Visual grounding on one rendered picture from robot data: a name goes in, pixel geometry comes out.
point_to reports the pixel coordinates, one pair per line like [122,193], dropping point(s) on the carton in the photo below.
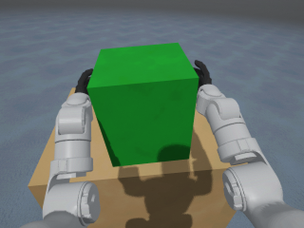
[144,99]

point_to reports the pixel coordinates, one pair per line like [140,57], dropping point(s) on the robot right upper arm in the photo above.
[253,189]

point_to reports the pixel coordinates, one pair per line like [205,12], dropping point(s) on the pedestal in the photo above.
[166,194]

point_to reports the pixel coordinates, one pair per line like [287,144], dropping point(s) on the left robot hand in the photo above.
[83,82]

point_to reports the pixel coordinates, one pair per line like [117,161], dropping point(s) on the left robot forearm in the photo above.
[72,148]

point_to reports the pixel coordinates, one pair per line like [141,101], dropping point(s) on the right robot hand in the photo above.
[203,73]

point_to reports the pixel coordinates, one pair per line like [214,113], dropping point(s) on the right robot forearm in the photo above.
[235,144]

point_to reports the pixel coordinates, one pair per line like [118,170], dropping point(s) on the robot left upper arm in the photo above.
[69,205]

